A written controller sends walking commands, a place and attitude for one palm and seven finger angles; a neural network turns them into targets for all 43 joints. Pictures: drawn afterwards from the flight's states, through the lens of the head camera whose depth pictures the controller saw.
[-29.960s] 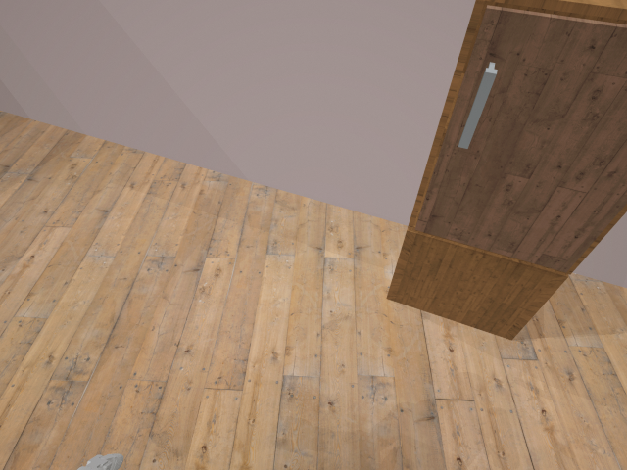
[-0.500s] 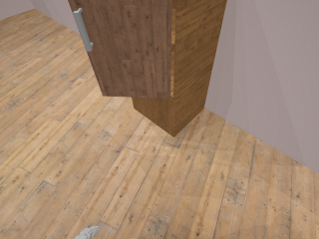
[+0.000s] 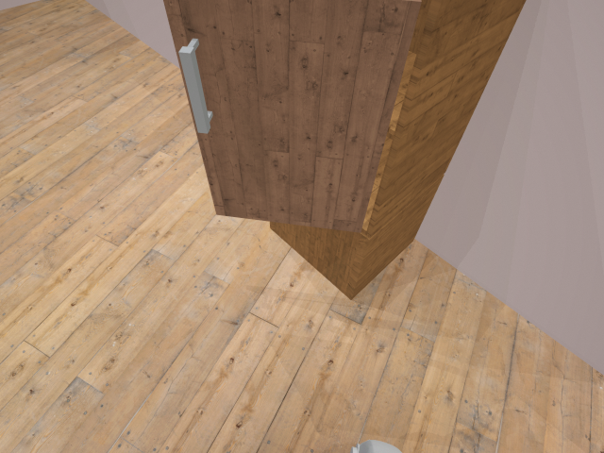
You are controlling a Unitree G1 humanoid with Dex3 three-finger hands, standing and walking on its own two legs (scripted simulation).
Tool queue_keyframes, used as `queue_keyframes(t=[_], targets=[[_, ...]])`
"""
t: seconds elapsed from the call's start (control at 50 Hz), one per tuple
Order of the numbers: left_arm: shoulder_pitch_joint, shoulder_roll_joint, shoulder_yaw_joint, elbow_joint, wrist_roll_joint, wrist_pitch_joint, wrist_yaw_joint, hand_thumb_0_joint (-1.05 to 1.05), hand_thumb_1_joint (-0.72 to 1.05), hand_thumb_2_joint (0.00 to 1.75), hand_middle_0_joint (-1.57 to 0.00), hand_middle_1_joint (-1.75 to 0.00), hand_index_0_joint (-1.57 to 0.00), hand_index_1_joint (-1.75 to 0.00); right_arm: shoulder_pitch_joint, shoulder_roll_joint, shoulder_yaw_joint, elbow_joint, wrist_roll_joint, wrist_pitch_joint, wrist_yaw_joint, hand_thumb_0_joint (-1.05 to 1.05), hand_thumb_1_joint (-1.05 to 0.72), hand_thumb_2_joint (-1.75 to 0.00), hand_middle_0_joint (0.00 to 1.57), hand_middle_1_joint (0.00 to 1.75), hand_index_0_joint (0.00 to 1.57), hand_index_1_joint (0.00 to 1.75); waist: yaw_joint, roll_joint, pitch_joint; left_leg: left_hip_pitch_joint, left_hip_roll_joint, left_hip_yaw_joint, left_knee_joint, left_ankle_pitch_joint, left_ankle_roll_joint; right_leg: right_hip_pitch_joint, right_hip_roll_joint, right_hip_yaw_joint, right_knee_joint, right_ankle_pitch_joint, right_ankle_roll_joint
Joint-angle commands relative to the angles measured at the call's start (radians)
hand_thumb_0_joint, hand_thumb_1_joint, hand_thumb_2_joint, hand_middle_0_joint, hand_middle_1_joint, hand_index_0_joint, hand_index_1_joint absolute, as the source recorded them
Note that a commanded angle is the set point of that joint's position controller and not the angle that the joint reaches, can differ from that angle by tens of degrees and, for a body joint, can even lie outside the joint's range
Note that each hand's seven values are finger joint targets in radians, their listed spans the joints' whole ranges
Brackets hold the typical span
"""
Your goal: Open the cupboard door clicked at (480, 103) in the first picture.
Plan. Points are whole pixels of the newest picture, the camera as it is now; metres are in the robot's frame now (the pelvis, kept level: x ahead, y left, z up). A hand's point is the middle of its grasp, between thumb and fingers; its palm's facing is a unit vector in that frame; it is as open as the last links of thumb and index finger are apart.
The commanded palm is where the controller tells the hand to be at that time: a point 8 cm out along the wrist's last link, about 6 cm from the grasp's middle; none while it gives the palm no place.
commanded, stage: take the last steps up to it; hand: left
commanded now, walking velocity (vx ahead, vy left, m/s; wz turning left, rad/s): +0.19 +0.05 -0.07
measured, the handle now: (199, 88) +0.70 +0.27 +0.07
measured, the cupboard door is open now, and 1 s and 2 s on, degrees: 38 38 38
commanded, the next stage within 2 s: come to a stop and stand still in 0.08 s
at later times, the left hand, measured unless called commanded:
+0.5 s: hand (192, 392) +0.22 +0.20 -0.17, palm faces -0.01 -0.98 -0.22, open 7.3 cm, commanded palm none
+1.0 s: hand (187, 446) +0.14 +0.19 -0.17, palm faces -0.05 -0.97 -0.22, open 7.4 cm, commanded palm none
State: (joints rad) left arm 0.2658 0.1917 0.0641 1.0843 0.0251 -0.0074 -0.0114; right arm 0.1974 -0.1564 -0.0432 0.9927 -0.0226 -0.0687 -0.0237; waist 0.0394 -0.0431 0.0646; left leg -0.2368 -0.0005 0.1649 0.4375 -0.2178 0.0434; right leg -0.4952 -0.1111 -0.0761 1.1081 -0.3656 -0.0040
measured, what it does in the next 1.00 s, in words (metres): walks ahead: right foot, then left foot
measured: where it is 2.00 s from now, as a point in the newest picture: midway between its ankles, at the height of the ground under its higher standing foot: outside the picture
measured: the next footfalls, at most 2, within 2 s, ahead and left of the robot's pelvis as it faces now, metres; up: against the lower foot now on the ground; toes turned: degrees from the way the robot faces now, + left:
right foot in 0.20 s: +0.17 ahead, -0.09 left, +0.00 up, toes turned -8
left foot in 0.52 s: +0.22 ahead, +0.15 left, +0.00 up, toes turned -1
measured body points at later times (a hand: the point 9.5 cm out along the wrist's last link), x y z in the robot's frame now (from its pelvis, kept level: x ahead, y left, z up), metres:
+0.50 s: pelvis +0.13 +0.02 +0.00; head +0.17 +0.02 +0.45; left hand +0.22 +0.25 -0.15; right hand +0.16 -0.22 -0.16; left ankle +0.17 +0.14 -0.72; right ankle +0.13 -0.09 -0.74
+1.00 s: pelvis +0.11 +0.00 +0.00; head +0.13 -0.01 +0.45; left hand +0.15 +0.24 -0.16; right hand +0.13 -0.25 -0.16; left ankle +0.18 +0.14 -0.74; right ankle +0.05 -0.11 -0.74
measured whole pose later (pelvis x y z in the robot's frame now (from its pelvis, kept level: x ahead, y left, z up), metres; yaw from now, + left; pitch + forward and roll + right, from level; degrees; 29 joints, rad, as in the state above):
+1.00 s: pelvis +0.11 +0.00 +0.00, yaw -3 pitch +0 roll +0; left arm 0.25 0.18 0.02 1.06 0.02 0.02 0.02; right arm 0.21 -0.21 -0.05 1.05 -0.01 0.04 -0.02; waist -0.02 0.01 0.04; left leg -0.33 0.05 0.03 0.51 -0.18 -0.02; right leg -0.15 -0.02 -0.03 0.51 -0.35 0.00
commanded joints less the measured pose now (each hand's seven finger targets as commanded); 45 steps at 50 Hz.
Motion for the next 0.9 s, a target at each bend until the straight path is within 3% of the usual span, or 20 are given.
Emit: queue_keyframes(t=[0.0,0.08,0.14,0.16,0.18,0.2,0.22,0.3,0.4,0.46,0.48,0.5,0.52,0.6,0.62,0.74,0.8,0.82,0.86,0.88], targets=[[-0.022,0.004,-0.004,-0.087,0.002,-0.012,-0.003,0.0,0.9,0.9,-0.2,-0.3,-0.2,-0.3,0.138,-0.137,-0.016,0.02,-0.008,-0.001,0.004,0.0,-0.9,-0.9,0.2,0.3,0.2,0.3,-0.035,0.125,-0.042,0.096,0.273,-0.161,-0.241,0.231,0.133,0.003,-0.016,0.001,-0.22,0.055,0.005],[-0.062,0.008,-0.005,-0.106,0.002,-0.014,-0.001,0.0,0.9,0.9,-0.2,-0.3,-0.2,-0.3,0.146,-0.148,-0.013,0.041,-0.01,0.012,0.006,0.0,-0.9,-0.9,0.2,0.3,0.2,0.3,-0.035,0.128,-0.021,0.085,0.266,-0.148,-0.191,0.239,0.126,0.119,0.03,-0.031,-0.399,0.082,-0.005],[0.058,0.063,0.013,-0.073,0.006,-0.028,0.003,0.0,0.9,0.9,-0.2,-0.3,-0.2,-0.3,0.114,-0.13,-0.005,0.051,0.0,0.018,0.008,0.0,-0.9,-0.9,0.2,0.3,0.2,0.3,0.037,0.04,-0.049,-0.016,0.172,-0.077,0.028,0.16,0.043,0.404,0.042,-0.01,-0.621,0.207,-0.027],[0.147,0.142,0.026,-0.05,0.009,-0.04,0.011,0.0,0.9,0.9,-0.2,-0.3,-0.2,-0.3,0.118,-0.099,0.0,0.038,0.011,0.016,0.012,0.0,-0.9,-0.9,0.2,0.3,0.2,0.3,0.066,-0.135,-0.088,-0.191,0.069,-0.01,0.234,-0.023,-0.015,0.581,-0.131,0.236,-0.701,0.307,-0.092],[0.201,0.213,0.034,-0.035,-0.005,-0.041,0.018,0.0,0.9,0.9,-0.2,-0.3,-0.2,-0.3,0.139,-0.094,0.0,0.02,0.012,0.022,0.014,0.0,-0.9,-0.9,0.2,0.3,0.2,0.3,0.061,-0.272,-0.109,-0.306,-0.011,0.005,0.468,-0.393,-0.06,0.64,-0.342,0.467,-0.815,0.496,-0.227],[0.148,0.171,0.019,-0.045,-0.015,-0.05,0.034,0.0,0.9,0.9,-0.2,-0.3,-0.2,-0.3,0.104,-0.121,0.001,0.038,0.014,0.038,0.004,0.0,-0.9,-0.9,0.2,0.3,0.2,0.3,0.044,-0.171,-0.094,-0.249,0.045,-0.136,0.54,-0.392,-0.067,0.497,-0.345,0.455,-0.831,0.623,-0.25],[0.055,0.142,0.009,-0.067,-0.011,-0.042,0.048,0.0,0.9,0.9,-0.2,-0.3,-0.2,-0.3,0.097,-0.088,0.003,0.043,0.018,0.052,-0.003,0.0,-0.9,-0.9,0.2,0.3,0.2,0.3,0.003,-0.12,-0.069,-0.218,0.066,-0.161,0.531,-0.358,-0.074,0.427,-0.315,0.37,-0.812,0.729,-0.246],[-0.048,0.138,0.004,-0.089,-0.01,-0.027,0.055,0.0,0.9,0.9,-0.2,-0.3,-0.2,-0.3,0.131,-0.047,0.009,0.078,0.027,0.094,-0.003,0.0,-0.9,-0.9,0.2,0.3,0.2,0.3,-0.039,-0.093,-0.144,-0.114,0.035,-0.124,0.37,-0.257,-0.097,0.417,-0.197,0.129,-0.715,1.023,-0.191],[-0.073,0.168,0.026,-0.099,-0.007,0.004,0.057,0.0,0.9,0.9,-0.2,-0.3,-0.2,-0.3,0.098,-0.065,-0.011,0.049,0.018,0.116,-0.004,0.0,-0.9,-0.9,0.2,0.3,0.2,0.3,-0.038,-0.1,-0.117,-0.108,0.007,-0.093,0.281,-0.174,-0.106,0.408,-0.178,0.108,-0.679,0.965,-0.17],[-0.104,0.155,0.025,-0.109,-0.014,0.019,0.056,0.0,0.9,0.9,-0.2,-0.3,-0.2,-0.3,0.124,-0.087,-0.021,0.049,0.014,0.111,-0.003,0.0,-0.9,-0.9,0.2,0.3,0.2,0.3,-0.069,-0.081,-0.102,0.03,0.044,-0.104,0.034,0.089,-0.09,0.305,-0.13,0.082,-0.595,0.707,-0.1],[-0.075,0.121,0.017,-0.119,-0.019,0.027,0.051,0.0,0.9,0.9,-0.2,-0.3,-0.2,-0.3,0.124,-0.133,-0.028,0.035,0.006,0.101,-0.004,0.0,-0.9,-0.9,0.2,0.3,0.2,0.3,-0.057,0.065,-0.12,0.106,0.161,-0.216,-0.01,0.371,-0.035,0.212,-0.047,0.034,-0.521,0.454,-0.036],[-0.042,0.07,0.007,-0.136,-0.027,0.036,0.052,0.0,0.9,0.9,-0.2,-0.3,-0.2,-0.3,0.126,-0.211,-0.036,0.011,-0.002,0.094,-0.007,0.0,-0.9,-0.9,0.2,0.3,0.2,0.3,-0.057,0.289,-0.129,0.083,0.365,-0.429,-0.072,0.662,0.094,0.145,0.064,-0.017,-0.359,-0.014,0.019],[-0.049,0.073,0.0,-0.146,-0.018,0.04,0.06,0.0,0.9,0.9,-0.2,-0.3,-0.2,-0.3,0.136,-0.226,-0.042,0.001,-0.008,0.095,-0.01,0.0,-0.9,-0.9,0.2,0.3,0.2,0.3,-0.079,0.245,-0.117,-0.001,0.416,-0.435,-0.092,0.613,0.167,0.176,0.11,0.038,-0.145,-0.291,0.005],[-0.04,0.088,0.023,-0.126,-0.015,0.057,0.046,0.0,0.9,0.9,-0.2,-0.3,-0.2,-0.3,0.005,-0.187,-0.025,-0.048,-0.012,0.081,-0.032,0.0,-0.9,-0.9,0.2,0.3,0.2,0.3,-0.034,0.22,-0.099,-0.001,0.321,-0.35,-0.085,0.471,0.153,0.047,0.102,0.144,0.084,-0.157,0.023],[-0.033,0.083,0.02,-0.122,-0.013,0.056,0.04,0.0,0.9,0.9,-0.2,-0.3,-0.2,-0.3,0.002,-0.18,-0.024,-0.055,-0.01,0.077,-0.034,0.0,-0.9,-0.9,0.2,0.3,0.2,0.3,-0.035,0.169,-0.105,0.027,0.315,-0.329,-0.079,0.461,0.148,0.041,0.096,0.128,0.045,-0.144,0.028],[-0.058,0.064,0.0,-0.143,-0.009,0.051,0.021,0.0,0.9,0.9,-0.2,-0.3,-0.2,-0.3,0.055,-0.229,-0.047,-0.024,-0.009,0.079,-0.022,0.0,-0.9,-0.9,0.2,0.3,0.2,0.3,-0.083,0.228,-0.152,0.114,0.321,-0.328,-0.107,0.308,0.129,0.142,0.082,0.052,-0.316,-0.169,0.031],[0.033,0.068,-0.001,-0.103,-0.011,0.041,0.02,0.0,0.9,0.9,-0.2,-0.3,-0.2,-0.3,0.028,-0.235,-0.051,-0.017,0.0,0.084,-0.013,0.0,-0.9,-0.9,0.2,0.3,0.2,0.3,-0.046,0.191,-0.144,0.019,0.256,-0.285,-0.077,0.146,0.07,0.317,0.104,0.007,-0.609,0.023,0.016],[0.059,0.092,0.0,-0.096,-0.007,0.03,0.024,0.0,0.9,0.9,-0.2,-0.3,-0.2,-0.3,0.023,-0.204,-0.046,-0.018,0.008,0.083,-0.009,0.0,-0.9,-0.9,0.2,0.3,0.2,0.3,-0.036,0.129,-0.122,-0.031,0.203,-0.248,-0.025,0.101,0.027,0.38,0.082,0.048,-0.756,0.11,0.005],[0.008,0.195,0.006,-0.102,-0.003,0.02,0.032,0.0,0.9,0.9,-0.2,-0.3,-0.2,-0.3,-0.012,-0.112,-0.022,-0.042,0.016,0.092,0.007,0.0,-0.9,-0.9,0.2,0.3,0.2,0.3,-0.057,-0.129,-0.042,-0.096,0.048,-0.112,0.095,-0.139,-0.076,0.255,-0.168,0.289,-0.895,0.062,-0.103],[-0.036,0.192,-0.004,-0.109,-0.004,0.015,0.032,0.0,0.9,0.9,-0.2,-0.3,-0.2,-0.3,-0.026,-0.108,-0.017,-0.043,0.011,0.094,0.014,0.0,-0.9,-0.9,0.2,0.3,0.2,0.3,-0.063,-0.099,-0.037,-0.022,0.034,-0.122,0.131,-0.138,-0.076,0.16,-0.168,0.27,-0.883,0.056,-0.118]])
